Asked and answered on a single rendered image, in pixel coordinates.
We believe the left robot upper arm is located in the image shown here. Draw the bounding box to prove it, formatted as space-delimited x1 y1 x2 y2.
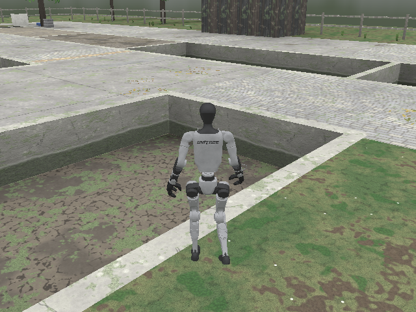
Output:
176 131 194 168

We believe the robot left forearm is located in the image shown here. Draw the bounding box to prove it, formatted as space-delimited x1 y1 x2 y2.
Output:
169 158 183 185

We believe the robot left hand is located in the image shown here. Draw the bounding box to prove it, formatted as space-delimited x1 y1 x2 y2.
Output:
167 182 181 198

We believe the robot right hand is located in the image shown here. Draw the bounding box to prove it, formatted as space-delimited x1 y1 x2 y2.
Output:
229 174 244 185

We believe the robot right foot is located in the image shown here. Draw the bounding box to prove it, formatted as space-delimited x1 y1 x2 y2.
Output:
218 253 230 265

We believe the left robot shin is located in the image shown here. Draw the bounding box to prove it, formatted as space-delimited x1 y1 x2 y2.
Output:
189 211 199 253

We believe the robot right forearm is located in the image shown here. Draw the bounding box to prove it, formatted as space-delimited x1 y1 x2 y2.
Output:
232 156 243 177

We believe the right robot upper arm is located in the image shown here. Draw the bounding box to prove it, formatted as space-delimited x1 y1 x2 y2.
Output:
222 131 239 166

